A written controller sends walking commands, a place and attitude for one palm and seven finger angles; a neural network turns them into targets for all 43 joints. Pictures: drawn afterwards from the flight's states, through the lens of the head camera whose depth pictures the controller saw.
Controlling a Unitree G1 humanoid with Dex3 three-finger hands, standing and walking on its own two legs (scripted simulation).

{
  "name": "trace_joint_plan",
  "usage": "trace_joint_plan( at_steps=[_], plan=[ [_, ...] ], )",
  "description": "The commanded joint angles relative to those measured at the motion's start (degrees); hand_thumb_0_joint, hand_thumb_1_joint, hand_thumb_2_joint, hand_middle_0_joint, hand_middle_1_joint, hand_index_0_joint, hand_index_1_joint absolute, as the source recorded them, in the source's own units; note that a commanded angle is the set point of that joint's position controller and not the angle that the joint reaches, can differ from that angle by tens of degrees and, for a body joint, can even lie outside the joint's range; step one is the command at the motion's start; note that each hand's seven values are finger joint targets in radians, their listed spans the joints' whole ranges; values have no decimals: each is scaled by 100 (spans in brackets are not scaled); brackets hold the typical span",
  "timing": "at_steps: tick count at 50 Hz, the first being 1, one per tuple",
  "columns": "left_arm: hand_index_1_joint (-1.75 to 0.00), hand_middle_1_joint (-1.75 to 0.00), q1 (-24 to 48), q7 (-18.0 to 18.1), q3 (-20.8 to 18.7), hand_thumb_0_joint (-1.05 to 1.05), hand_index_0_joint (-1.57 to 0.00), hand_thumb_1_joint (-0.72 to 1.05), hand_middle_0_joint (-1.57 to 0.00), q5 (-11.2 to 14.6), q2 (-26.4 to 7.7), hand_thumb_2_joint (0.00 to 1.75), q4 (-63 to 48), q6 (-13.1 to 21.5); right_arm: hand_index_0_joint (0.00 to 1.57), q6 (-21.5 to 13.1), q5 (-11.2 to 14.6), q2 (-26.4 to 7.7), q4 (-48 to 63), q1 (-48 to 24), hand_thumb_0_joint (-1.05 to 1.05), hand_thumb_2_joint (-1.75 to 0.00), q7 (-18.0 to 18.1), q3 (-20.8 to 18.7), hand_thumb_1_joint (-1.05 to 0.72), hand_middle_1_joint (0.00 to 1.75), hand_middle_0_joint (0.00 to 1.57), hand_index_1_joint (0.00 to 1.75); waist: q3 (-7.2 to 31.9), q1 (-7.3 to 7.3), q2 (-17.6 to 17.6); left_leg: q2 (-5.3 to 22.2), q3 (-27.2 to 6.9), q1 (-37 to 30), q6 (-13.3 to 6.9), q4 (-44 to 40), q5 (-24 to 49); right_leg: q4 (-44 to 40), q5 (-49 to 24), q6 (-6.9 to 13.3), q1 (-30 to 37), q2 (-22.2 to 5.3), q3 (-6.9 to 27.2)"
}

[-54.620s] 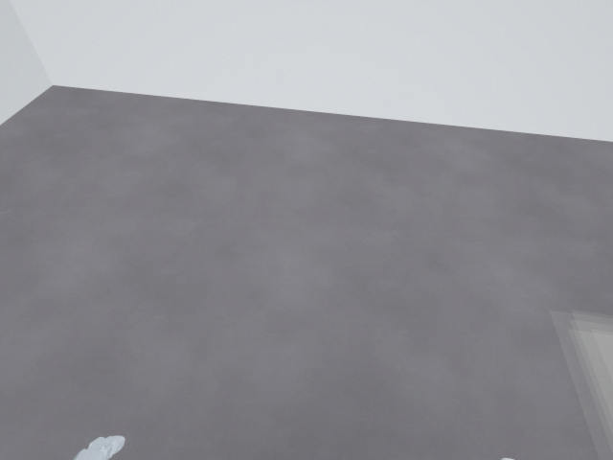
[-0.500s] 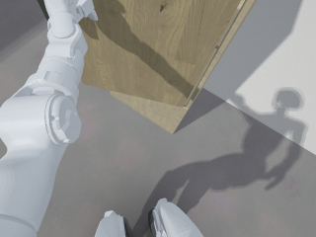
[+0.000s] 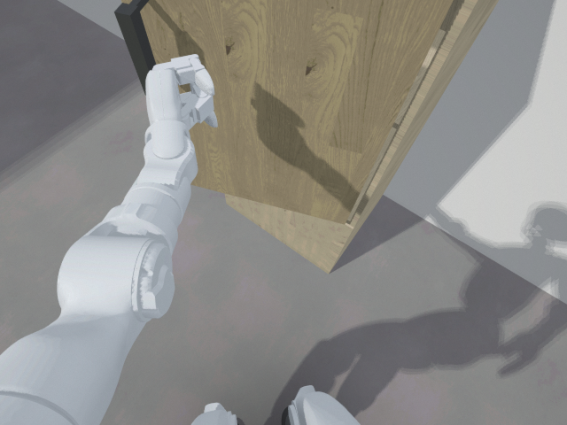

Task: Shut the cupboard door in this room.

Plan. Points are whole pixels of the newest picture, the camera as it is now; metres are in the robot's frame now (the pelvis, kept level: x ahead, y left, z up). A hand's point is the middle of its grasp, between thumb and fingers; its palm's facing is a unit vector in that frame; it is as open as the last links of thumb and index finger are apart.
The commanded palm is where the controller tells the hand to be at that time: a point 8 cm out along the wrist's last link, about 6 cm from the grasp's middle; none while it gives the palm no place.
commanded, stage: pull the fist back off the door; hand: left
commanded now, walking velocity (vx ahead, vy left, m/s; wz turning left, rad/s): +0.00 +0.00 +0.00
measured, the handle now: (148, 47) +0.66 +0.11 +0.11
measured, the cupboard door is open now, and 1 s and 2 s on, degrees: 21 21 21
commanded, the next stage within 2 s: draw the hand back to the body in 0.18 s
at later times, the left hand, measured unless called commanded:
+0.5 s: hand (186, 111) +0.50 +0.05 +0.13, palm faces +0.09 -1.00 -0.01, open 3.1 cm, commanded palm +0.44 +0.10 +0.13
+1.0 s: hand (70, 252) +0.31 +0.15 +0.17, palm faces +0.06 -0.98 -0.18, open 3.1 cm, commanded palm +0.27 +0.21 +0.18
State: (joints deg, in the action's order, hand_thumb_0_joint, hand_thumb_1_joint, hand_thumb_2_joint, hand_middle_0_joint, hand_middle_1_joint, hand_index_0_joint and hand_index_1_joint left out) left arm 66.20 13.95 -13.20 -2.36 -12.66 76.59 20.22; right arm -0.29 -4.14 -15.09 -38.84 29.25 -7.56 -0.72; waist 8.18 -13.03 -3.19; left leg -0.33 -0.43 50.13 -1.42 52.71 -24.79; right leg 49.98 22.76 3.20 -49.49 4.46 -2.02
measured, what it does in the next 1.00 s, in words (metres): stands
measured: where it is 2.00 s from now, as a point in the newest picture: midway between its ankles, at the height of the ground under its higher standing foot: outside the picture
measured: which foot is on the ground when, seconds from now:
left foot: down 0.00-1.00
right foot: down 0.00-1.00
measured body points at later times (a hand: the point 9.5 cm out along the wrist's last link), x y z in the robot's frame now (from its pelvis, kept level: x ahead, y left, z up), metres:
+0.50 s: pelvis +0.01 +0.01 +0.01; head +0.08 -0.01 +0.45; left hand +0.49 +0.11 +0.13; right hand +0.00 -0.23 -0.12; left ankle -0.01 +0.10 -0.68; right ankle +0.00 -0.09 -0.68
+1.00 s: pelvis -0.01 +0.00 +0.05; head -0.03 -0.02 +0.50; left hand +0.30 +0.20 +0.18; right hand +0.19 -0.22 -0.02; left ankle -0.01 +0.10 -0.69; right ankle +0.00 -0.09 -0.69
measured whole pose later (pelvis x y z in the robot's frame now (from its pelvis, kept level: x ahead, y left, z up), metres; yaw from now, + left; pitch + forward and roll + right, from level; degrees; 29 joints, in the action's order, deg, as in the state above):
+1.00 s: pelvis -0.01 +0.00 +0.05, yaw +1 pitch +0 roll +0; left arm 5.7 0.9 -1.0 5.1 -12.9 10.3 6.8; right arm 3.5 3.2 -12.7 -30.4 9.0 2.5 2.1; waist 3.5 0.4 -2.6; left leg -1.8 0.0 14.4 -1.7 30.9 -16.3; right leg 30.4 15.6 2.7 -14.6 3.0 -0.5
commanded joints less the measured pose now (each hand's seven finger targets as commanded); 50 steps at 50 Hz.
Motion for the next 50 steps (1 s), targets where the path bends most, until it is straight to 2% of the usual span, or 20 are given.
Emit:
trace_joint_plan(
  at_steps=[1, 5, 7, 11, 13, 15, 16, 18, 20, 22, 24, 28, 31, 37, 40, 41, 42, 45, 47, 50],
  plan=[
    [-150, -150, 3214, 53, 275, 0, -130, 90, -130, 296, -35, 90, -2098, 634, 20, -161, 7, -812, 272, 857, 0, -90, 100, -381, -90, 30, 20, 30, 2742, -173, -220, -90, -93, -2031, -29, -329, 1945, -605, -2258, -243, 1328, -121, 183],
    [-150, -150, 3217, 192, 479, 0, -130, 90, -130, 182, 107, 90, -2747, 1156, 20, -249, -27, -750, 182, 657, 0, -90, 102, -417, -90, 30, 20, 30, 3099, -117, -457, -9, -215, -2603, 45, -193, 2440, -330, -2353, -218, 1038, -122, 93],
    [-150, -150, 3089, 293, 520, 0, -130, 90, -130, -58, 32, 90, -2480, 1141, 20, -202, -49, -751, 91, 653, 0, -90, 97, -422, -90, 30, 20, 30, 2985, -160, -246, -10, -222, -2445, 44, -151, 2413, -261, -2320, -232, 973, -137, 86],
    [-150, -150, 2483, 521, 393, 0, -130, 90, -130, -307, -45, 90, -1362, 561, 20, -23, -33, -791, 110, 666, 0, -90, 112, -394, -90, 30, 20, 30, 2344, -155, 167, -63, -162, -1880, 26, -313, 2058, -368, -2180, -252, 1044, -149, 67],
    [-150, -150, 2385, 596, 194, 0, -130, 90, -130, -167, -113, 90, -973, 233, 20, 55, 5, -826, 182, 616, 0, -90, 151, -364, -90, 30, 20, 30, 2087, -149, 577, -109, -115, -1554, -22, -416, 1754, -532, -2070, -275, 1264, -146, 108],
    [-150, -150, 2572, 581, 71, 0, -130, 90, -130, 44, -124, 90, -1096, 154, 20, 70, 25, -829, 276, 553, 0, -90, 201, -328, -90, 30, 20, 30, 2286, -131, 640, -129, -97, -1600, -35, -470, 1886, -541, -2275, -281, 1474, -160, 133],
    [-150, -150, 2362, 546, -243, 0, -130, 90, -130, 141, -420, 90, -1344, 214, 20, 68, 17, -832, 362, 521, 0, -90, 220, -339, -90, 30, 20, 30, 2511, 84, 613, -132, -62, -1678, -27, -488, 2033, -523, -2445, -256, 1736, -157, 158],
    [-150, -150, 1883, 372, -417, 0, -130, 90, -130, 297, -565, 90, -2053, 502, 20, 43, 28, -778, 577, 379, 0, -90, 235, -326, -90, 30, 20, 30, 2966, 417, 499, -140, 25, -1935, -4, -543, 2402, -480, -2871, -216, 2240, -156, 200],
    [-150, -150, 1259, 165, -347, 0, -130, 90, -130, 251, -577, 90, -2670, 846, 20, 11, 53, -708, 718, 293, 0, -90, 228, -299, -90, 30, 20, 30, 3128, 614, 311, -124, 69, -2141, 8, -553, 2725, -409, -3177, -190, 2434, -161, 217],
    [-150, -150, 518, -9, -148, 0, -130, 90, -130, 64, -537, 90, -3156, 974, 20, 29, 76, -671, 820, 242, 0, -90, 195, -329, -90, 30, 20, 30, 2953, 732, 400, -108, 144, -2169, -34, -600, 2800, -468, -3380, -193, 2620, -145, 244],
    [-150, -150, -361, -204, 148, 0, -130, 90, -130, 26, -352, 90, -3629, 818, 20, 74, 183, -656, 969, 122, 0, -90, 200, -356, -90, 30, 20, 30, 2808, 837, 383, -85, 200, -2344, -50, -746, 2913, -595, -3536, -179, 2841, -135, 234],
    [-150, -150, -1096, -691, 632, 0, -130, 90, -130, 667, 136, 90, -4773, -49, 20, 108, 479, -651, 1146, -304, 0, -90, 356, -378, -90, 30, 20, 30, 2132, 795, 749, -58, 287, -2643, -107, -1152, 2433, -1186, -3409, -285, 3168, -125, 221],
    [-150, -150, -1044, -935, 862, 0, -130, 90, -130, 1080, 266, 90, -5821, -430, 20, -13, 617, -584, 1179, -704, 0, -90, 565, -317, -90, 30, 20, 30, 1725, 809, 552, -44, 231, -3029, -124, -1394, 2196, -1483, -3039, -290, 3203, -145, 193],
    [-144, -144, -1966, -1029, 914, 0, -124, 90, -124, 928, -52, 90, -6595, -506, 20, -282, 650, -486, 1151, -1318, 0, -90, 741, -134, -90, 30, 20, 30, 1034, 984, 88, -58, 64, -3292, -117, -1768, 1542, -1732, -1936, -209, 2951, -225, 181],
    [-135, -135, -2955, -1169, 660, 0, -116, 90, -116, 1025, -284, 90, -6654, -834, 20, -265, 712, -477, 1317, -1701, 0, -90, 775, -71, -90, 30, 20, 30, 965, 1256, 313, -90, 109, -3240, -93, -1977, 1400, -1858, -1778, -200, 3309, -310, 228],
    [-132, -132, -3232, -1186, 1152, 0, -113, 90, -113, 739, -392, 90, -7104, -787, 20, -116, 726, -280, 1420, -1907, 0, -90, 830, -55, -90, 30, 20, 30, 754, 1182, 527, -120, 65, -3248, -70, -2268, 1285, -2140, -1655, -284, 3603, -462, 496],
    [-129, -129, -3605, -1179, 890, 0, -111, 90, -111, 775, -568, 90, -7148, -819, 20, -29, 737, -293, 1491, -2056, 0, -90, 898, -52, -90, 30, 20, 30, 542, 1236, 814, -93, 81, -3175, -83, -2347, 1171, -2322, -1512, -329, 3723, -514, 555],
    [-120, -120, -4296, -1236, 756, 0, -102, 90, -102, 814, -760, 90, -7518, -969, 20, 146, 753, -270, 1594, -2363, 0, -90, 1023, 55, -90, 30, 20, 30, 192, 1332, 923, -66, 79, -3308, -112, -2551, 1117, -2602, -1351, -338, 3897, -593, 611],
    [-114, -114, -4388, -1231, 683, 0, -97, 90, -97, 787, -848, 90, -7887, -1037, 20, 192, 745, -244, 1620, -2501, 0, -90, 1079, 96, -90, 30, 20, 30, -31, 1329, 714, -44, 64, -3519, -114, -2673, 1112, -2768, -1178, -296, 3840, -563, 570],
    [-105, -105, -4606, -1203, 639, 0, -89, 90, -89, 758, -938, 90, -8457, -1129, 20, 181, 721, -228, 1633, -2606, 0, -90, 1126, 159, -90, 30, 20, 30, -50, 1340, 76, -27, 10, -3900, -100, -2858, 1188, -2918, -1109, -215, 3901, -525, 493]
  ],
)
